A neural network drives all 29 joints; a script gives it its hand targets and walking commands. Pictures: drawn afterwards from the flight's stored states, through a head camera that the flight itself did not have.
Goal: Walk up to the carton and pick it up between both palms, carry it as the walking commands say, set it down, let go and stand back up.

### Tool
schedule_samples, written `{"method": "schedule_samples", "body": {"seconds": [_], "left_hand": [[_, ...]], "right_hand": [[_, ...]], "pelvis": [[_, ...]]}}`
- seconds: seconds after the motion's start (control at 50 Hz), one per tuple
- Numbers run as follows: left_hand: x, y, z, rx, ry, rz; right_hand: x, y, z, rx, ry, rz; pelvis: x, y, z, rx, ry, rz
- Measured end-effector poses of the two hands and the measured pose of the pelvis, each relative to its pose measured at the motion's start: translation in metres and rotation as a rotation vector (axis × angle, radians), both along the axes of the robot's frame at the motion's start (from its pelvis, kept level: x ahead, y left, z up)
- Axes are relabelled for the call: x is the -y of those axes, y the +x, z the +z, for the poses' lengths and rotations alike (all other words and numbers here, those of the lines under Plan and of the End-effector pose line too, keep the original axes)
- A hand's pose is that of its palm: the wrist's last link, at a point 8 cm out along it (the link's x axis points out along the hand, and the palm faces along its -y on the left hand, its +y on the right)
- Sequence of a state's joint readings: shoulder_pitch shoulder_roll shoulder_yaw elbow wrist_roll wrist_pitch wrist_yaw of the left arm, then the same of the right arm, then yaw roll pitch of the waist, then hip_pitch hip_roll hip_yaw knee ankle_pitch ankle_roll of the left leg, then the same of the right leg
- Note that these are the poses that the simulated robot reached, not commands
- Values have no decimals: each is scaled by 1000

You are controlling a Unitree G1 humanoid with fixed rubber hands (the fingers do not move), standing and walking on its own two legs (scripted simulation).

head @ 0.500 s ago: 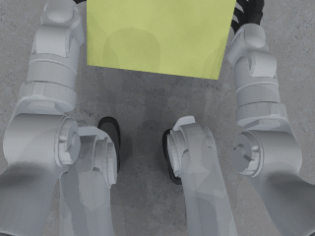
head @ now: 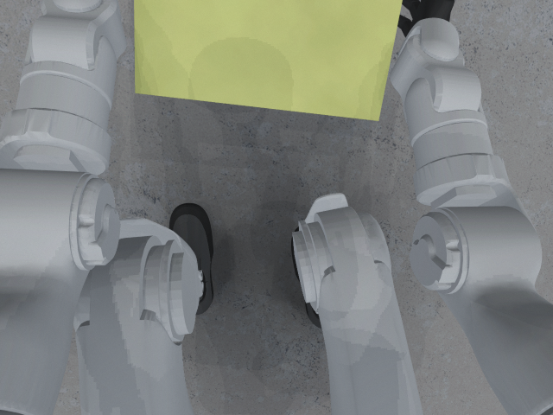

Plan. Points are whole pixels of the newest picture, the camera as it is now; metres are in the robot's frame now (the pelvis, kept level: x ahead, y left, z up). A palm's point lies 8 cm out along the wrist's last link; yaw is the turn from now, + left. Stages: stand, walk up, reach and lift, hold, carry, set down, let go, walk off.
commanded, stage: set down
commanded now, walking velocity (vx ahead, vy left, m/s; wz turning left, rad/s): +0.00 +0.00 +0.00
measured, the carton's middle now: (268, 2) +0.57 -0.03 -0.24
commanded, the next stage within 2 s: none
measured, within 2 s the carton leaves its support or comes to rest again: rests again in 0.40 s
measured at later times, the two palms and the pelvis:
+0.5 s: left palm out of the picture +0.56 +0.15 -0.16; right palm (429, 25) +0.51 -0.20 -0.15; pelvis +0.01 +0.01 +0.00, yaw -1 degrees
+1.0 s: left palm out of the picture +0.57 +0.15 -0.16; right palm (429, 31) +0.51 -0.21 -0.16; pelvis +0.01 +0.01 +0.00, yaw -1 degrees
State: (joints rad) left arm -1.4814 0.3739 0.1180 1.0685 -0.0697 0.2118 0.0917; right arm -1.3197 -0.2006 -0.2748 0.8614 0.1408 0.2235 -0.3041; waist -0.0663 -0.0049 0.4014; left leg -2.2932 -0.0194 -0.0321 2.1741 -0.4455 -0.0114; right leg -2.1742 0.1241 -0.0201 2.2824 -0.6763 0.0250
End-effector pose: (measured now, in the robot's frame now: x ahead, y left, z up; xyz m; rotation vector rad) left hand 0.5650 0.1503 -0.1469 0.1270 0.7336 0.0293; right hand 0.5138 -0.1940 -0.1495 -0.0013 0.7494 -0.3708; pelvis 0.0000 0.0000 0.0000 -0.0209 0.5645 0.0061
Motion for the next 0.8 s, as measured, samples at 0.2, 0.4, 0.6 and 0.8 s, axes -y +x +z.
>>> {"method": "schedule_samples", "body": {"seconds": [0.2,0.4,0.6,0.8], "left_hand": [[-2,-6,-4,-33,6,-2],[-3,-3,-7,-34,-7,-17],[-1,-1,-10,-28,-17,-17],[2,2,-15,-23,-35,-23]], "right_hand": [[4,-4,2,-35,33,85],[6,-1,-2,-37,28,96],[8,-2,-6,-34,33,96],[12,-3,-13,-42,44,90]], "pelvis": [[-5,12,2,-101,-15,-6],[-7,13,1,-92,-15,-6],[-7,12,-1,-75,-15,-8],[-6,12,-1,-59,-16,-9]]}}
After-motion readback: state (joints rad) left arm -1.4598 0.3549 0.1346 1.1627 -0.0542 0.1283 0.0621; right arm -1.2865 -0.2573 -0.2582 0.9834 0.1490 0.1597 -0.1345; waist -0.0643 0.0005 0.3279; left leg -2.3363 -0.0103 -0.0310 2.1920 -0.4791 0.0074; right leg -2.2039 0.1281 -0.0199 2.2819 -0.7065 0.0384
